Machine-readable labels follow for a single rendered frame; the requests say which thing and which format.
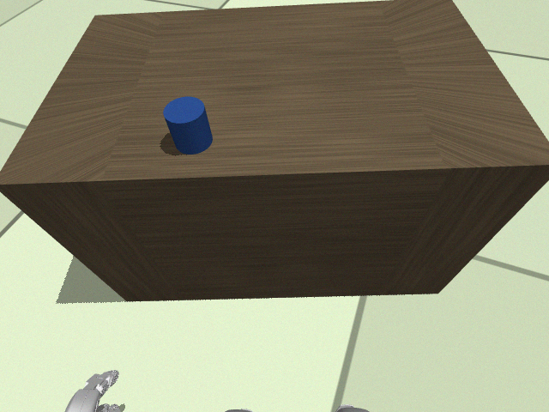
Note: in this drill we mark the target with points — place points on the can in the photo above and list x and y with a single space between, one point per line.
187 121

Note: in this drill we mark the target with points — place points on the left robot hand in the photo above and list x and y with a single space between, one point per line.
88 398

